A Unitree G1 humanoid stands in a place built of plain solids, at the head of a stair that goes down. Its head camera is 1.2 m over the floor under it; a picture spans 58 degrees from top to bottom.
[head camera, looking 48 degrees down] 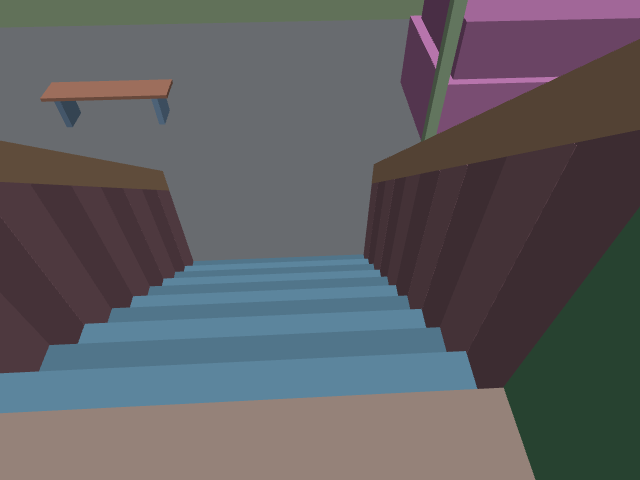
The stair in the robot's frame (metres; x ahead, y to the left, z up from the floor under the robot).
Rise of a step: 0.20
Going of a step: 0.21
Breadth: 1.60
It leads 3 degrees to the left of straight ahead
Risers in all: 11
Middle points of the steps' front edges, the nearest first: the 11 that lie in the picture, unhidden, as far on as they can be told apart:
0.47 0.28 0.00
0.69 0.29 -0.19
0.90 0.30 -0.39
1.12 0.31 -0.58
1.33 0.32 -0.78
1.54 0.33 -0.97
1.76 0.34 -1.17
1.97 0.35 -1.36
2.18 0.36 -1.56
2.40 0.38 -1.75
2.61 0.39 -1.95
